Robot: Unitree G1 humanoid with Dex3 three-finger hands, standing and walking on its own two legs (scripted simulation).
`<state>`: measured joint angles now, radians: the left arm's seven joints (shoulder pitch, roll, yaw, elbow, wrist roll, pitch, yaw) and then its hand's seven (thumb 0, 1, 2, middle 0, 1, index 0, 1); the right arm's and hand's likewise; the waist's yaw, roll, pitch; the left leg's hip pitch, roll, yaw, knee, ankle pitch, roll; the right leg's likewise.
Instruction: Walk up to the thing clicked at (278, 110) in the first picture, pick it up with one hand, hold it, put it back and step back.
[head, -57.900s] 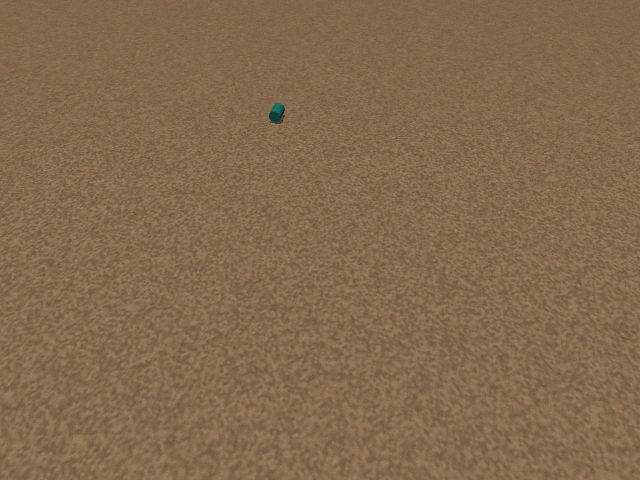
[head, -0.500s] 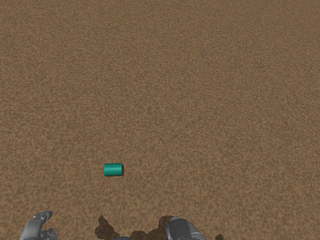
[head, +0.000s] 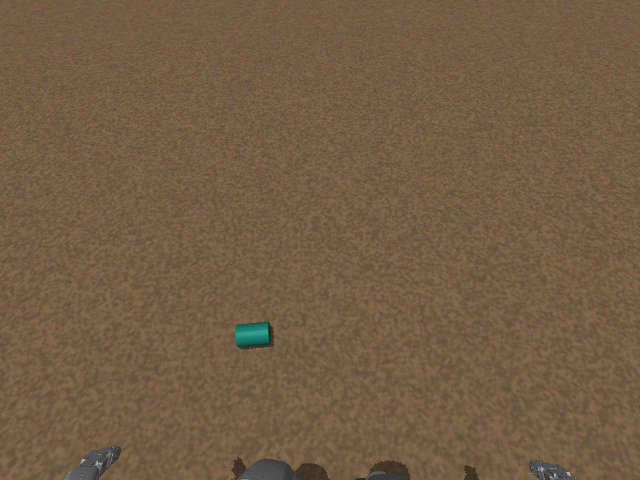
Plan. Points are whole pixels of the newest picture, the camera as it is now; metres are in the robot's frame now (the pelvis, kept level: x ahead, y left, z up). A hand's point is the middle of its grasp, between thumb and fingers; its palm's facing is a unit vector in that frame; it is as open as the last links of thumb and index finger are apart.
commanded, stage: step back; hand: left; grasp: from above
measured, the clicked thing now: (253, 334) +0.59 +0.24 -0.73
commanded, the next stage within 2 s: none
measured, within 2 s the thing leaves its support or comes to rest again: neither
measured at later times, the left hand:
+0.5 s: hand out of the picture -0.07 +0.29 -0.16, palm faces +0.00 -0.93 -0.37, open 7.4 cm
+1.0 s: hand out of the picture -0.18 +0.24 -0.15, palm faces +0.04 -0.92 -0.39, open 7.4 cm
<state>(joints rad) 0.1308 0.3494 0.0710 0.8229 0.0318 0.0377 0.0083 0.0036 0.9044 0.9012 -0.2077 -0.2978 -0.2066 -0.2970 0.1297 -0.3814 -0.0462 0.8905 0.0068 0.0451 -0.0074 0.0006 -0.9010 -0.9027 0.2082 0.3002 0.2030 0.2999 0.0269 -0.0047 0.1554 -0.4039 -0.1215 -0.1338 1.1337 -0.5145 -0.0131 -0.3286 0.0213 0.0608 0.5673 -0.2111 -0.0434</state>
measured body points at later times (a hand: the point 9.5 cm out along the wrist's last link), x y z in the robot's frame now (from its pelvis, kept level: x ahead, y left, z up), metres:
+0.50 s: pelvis -0.15 +0.01 +0.00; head -0.09 +0.04 +0.44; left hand -0.07 +0.34 -0.14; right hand -0.02 -0.30 -0.09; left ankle -0.09 +0.14 -0.73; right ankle -0.20 -0.15 -0.67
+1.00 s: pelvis -0.32 -0.04 -0.02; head -0.25 -0.02 +0.42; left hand -0.19 +0.28 -0.12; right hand -0.24 -0.35 -0.14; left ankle -0.34 +0.07 -0.74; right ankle -0.22 -0.14 -0.73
